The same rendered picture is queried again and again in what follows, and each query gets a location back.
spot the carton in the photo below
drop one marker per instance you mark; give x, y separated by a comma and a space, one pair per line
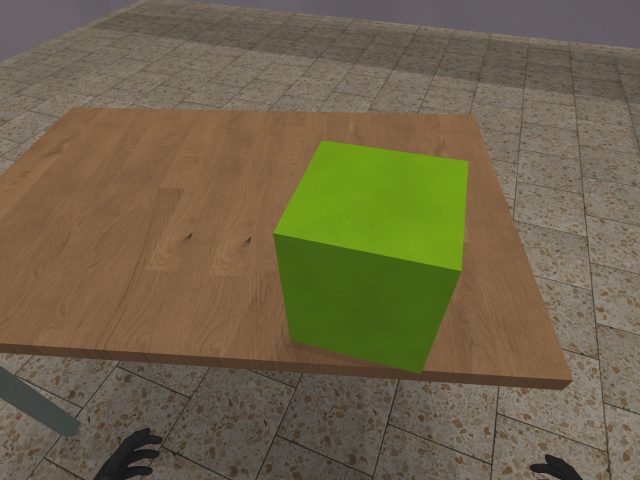
369, 251

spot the left robot hand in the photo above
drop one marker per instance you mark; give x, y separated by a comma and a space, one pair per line
116, 467

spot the right robot hand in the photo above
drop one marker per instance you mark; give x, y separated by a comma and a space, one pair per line
556, 467

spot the table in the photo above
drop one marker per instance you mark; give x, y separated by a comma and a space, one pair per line
146, 235

